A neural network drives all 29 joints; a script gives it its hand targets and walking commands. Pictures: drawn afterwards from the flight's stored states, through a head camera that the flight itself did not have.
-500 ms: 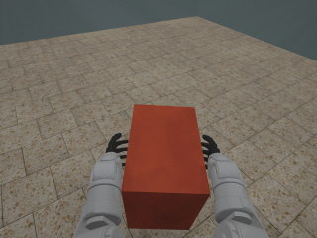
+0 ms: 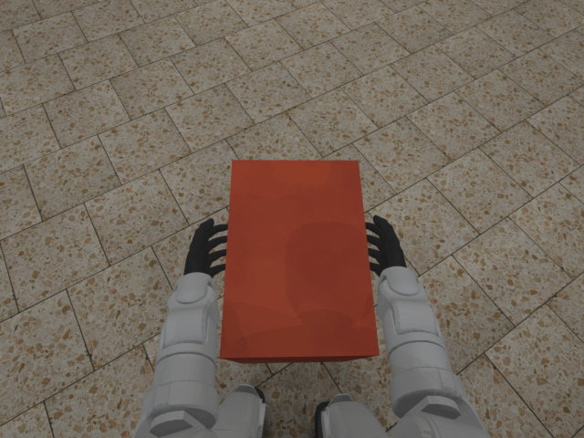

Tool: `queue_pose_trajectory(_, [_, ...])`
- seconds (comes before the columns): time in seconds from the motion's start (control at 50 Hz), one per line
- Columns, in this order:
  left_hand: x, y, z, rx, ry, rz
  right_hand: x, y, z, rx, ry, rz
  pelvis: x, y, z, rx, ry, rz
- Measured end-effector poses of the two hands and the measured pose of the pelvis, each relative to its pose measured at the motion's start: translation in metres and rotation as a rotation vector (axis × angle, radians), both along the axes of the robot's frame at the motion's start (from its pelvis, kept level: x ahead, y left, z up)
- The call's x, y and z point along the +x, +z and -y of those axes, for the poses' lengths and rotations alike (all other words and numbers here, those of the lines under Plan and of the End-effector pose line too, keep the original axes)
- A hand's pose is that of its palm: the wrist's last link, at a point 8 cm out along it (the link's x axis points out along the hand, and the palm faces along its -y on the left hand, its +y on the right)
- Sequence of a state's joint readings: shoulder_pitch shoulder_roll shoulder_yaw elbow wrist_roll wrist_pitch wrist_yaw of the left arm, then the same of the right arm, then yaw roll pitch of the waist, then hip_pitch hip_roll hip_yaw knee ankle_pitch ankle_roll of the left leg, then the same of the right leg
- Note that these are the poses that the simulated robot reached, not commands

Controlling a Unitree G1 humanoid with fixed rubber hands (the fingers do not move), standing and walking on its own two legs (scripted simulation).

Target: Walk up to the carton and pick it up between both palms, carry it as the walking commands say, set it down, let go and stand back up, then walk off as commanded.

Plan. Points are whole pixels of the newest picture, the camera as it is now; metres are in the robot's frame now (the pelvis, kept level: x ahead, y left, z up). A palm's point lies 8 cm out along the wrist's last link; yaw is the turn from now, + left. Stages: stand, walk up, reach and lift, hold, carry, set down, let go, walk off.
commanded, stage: set down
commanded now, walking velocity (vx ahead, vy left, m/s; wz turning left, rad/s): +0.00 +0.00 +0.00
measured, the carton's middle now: (294, 272) +0.36 +0.02 -0.11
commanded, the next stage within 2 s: none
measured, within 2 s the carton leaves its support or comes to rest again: neither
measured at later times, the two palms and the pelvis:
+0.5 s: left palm (212, 273) +0.36 +0.16 -0.13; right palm (374, 268) +0.38 -0.12 -0.13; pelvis -0.01 +0.01 -0.07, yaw +0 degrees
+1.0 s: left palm (225, 273) +0.39 +0.15 -0.22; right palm (366, 270) +0.40 -0.12 -0.21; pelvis -0.03 +0.01 -0.14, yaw +0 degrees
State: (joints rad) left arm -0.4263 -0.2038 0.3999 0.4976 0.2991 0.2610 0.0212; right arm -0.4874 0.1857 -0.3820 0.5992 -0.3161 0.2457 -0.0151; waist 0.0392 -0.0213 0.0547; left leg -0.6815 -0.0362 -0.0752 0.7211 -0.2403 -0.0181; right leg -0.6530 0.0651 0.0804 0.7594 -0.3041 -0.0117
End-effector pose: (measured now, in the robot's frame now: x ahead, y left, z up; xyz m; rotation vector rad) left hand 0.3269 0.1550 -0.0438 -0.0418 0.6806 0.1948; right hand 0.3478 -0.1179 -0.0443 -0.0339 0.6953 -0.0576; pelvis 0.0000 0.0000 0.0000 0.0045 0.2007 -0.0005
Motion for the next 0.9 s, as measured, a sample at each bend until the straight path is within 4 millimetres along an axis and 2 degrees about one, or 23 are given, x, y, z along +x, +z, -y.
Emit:
queue_pose_trajectory(0.38, [0.024,-0.065,-0.004,-0.001,-0.004,0.024,0.024,-0.062,-0.004,0.0,-0.013,0.024,-0.01,-0.048,-0.003,-0.01,0.006,-0.211])
queue_pose_trajectory(0.9, [0.054,-0.156,0.002,-0.007,-0.006,0.022,0.051,-0.151,0.003,0.012,-0.04,0.023,-0.025,-0.126,-0.012,-0.018,0.011,-0.364])
